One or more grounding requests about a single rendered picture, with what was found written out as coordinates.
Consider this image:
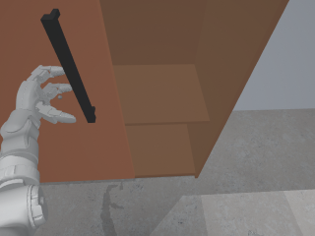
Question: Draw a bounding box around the wardrobe door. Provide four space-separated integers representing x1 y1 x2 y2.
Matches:
0 0 135 183

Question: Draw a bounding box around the robot left upper arm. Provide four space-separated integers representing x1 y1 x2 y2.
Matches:
0 184 48 236

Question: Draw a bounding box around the robot left forearm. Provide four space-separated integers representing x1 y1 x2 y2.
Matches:
0 109 41 192

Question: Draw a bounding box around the handle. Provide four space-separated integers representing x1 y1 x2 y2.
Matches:
40 8 96 123

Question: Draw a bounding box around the robot left hand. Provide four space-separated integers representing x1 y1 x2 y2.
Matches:
16 65 77 124

